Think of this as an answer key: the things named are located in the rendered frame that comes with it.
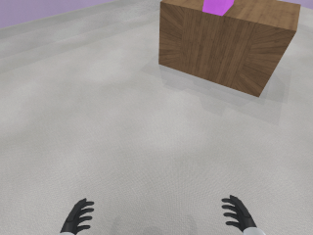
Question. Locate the carton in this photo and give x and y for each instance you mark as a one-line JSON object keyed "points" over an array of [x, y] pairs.
{"points": [[217, 7]]}

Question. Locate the right robot hand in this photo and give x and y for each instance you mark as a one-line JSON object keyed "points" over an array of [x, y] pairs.
{"points": [[241, 214]]}

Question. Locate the left robot hand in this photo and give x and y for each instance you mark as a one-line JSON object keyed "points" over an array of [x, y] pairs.
{"points": [[74, 217]]}

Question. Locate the pedestal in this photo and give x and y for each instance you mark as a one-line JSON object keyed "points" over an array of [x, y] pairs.
{"points": [[239, 50]]}

